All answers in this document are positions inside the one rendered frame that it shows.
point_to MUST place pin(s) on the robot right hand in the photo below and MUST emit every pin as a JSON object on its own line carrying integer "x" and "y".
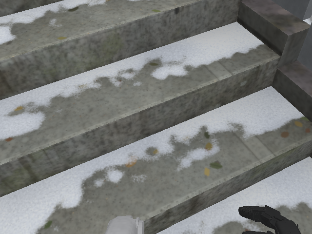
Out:
{"x": 270, "y": 218}

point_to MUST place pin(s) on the left robot thigh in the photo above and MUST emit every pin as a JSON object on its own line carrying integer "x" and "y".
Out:
{"x": 125, "y": 224}

